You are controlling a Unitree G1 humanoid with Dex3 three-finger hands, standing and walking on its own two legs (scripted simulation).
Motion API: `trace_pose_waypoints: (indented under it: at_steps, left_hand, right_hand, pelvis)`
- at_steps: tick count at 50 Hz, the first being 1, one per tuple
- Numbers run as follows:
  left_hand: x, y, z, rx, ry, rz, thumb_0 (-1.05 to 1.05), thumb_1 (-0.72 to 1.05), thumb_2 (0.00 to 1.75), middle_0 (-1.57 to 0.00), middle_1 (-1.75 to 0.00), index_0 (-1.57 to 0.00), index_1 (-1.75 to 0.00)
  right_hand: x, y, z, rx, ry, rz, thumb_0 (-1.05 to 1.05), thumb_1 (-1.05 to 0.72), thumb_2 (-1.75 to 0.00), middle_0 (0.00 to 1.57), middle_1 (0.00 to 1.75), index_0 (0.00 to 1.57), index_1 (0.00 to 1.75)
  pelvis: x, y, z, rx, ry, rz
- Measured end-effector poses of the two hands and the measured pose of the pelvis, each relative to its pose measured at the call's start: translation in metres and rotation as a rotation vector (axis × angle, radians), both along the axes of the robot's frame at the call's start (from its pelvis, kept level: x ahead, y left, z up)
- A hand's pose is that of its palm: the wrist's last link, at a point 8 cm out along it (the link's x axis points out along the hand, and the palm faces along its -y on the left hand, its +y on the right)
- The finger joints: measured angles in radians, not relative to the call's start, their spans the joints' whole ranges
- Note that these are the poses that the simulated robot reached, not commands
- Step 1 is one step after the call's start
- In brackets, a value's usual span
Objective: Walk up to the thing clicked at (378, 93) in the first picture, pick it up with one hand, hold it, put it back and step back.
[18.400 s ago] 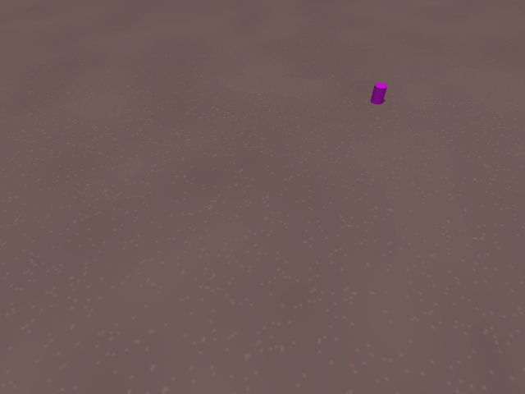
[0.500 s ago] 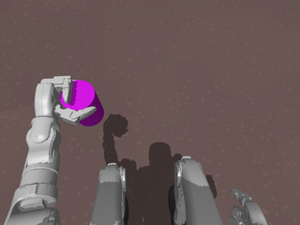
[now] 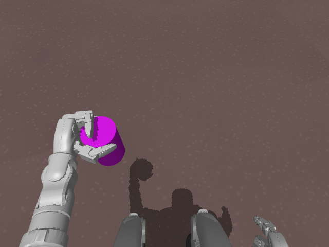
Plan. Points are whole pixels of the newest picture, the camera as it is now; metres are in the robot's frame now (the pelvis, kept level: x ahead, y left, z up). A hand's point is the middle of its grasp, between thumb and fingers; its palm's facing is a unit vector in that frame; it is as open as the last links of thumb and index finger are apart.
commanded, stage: lift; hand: left
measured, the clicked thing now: (104, 142) +0.39 +0.17 -0.03
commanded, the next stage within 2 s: hold in 0.78 s
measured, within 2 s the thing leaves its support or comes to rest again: neither
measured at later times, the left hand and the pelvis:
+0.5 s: hand (90, 121) +0.38 +0.17 +0.09, palm faces +0.00 -1.00 -0.03, open 6.6 cm; pelvis +0.02 +0.00 +0.06, yaw +0 degrees
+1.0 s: hand (91, 113) +0.38 +0.16 +0.12, palm faces +0.00 -1.00 -0.01, open 6.7 cm; pelvis +0.04 -0.01 +0.08, yaw +0 degrees
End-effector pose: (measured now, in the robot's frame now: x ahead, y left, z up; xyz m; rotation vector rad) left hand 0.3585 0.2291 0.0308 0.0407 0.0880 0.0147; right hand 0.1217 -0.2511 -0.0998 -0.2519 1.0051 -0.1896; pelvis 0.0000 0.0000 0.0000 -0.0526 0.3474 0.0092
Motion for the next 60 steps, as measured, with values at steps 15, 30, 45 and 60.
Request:
trace_pose_waypoints:
  at_steps: [15,30,45,60]
  left_hand:
    - [-0.005,-0.001,0.046,0.0,-0.008,0.0,-0.04,-0.4,0.95,-0.54,-0.99,-1.41,-1.52]
    - [-0.001,-0.008,0.07,-0.017,-0.01,-0.011,-0.04,-0.41,0.96,-0.54,-0.99,-1.38,-1.5]
    - [0.001,-0.013,0.085,-0.018,-0.012,-0.014,-0.04,-0.41,0.96,-0.54,-0.99,-1.37,-1.51]
    - [-0.003,-0.018,0.098,-0.026,-0.029,-0.014,-0.04,-0.41,0.96,-0.54,-0.99,-1.35,-1.46]
  right_hand:
    - [0.002,0.005,0.039,0.014,0.003,0.008,0.01,-0.92,-0.9,0.2,0.29,0.2,0.29]
    - [0.01,0.002,0.063,0.012,-0.01,-0.009,0.01,-0.91,-0.9,0.2,0.29,0.2,0.29]
    - [0.019,-0.005,0.073,0.011,-0.009,-0.02,0.01,-0.91,-0.9,0.2,0.29,0.2,0.29]
    - [0.025,-0.008,0.083,0.006,-0.032,-0.018,0.01,-0.92,-0.9,0.2,0.29,0.2,0.29]
  pelvis:
    - [0.012,0.0,0.041,0.012,-0.085,0.0]
    - [0.026,-0.004,0.065,0.021,-0.14,-0.004]
    - [0.038,-0.01,0.077,0.029,-0.177,-0.003]
    - [0.038,-0.012,0.085,0.035,-0.215,-0.003]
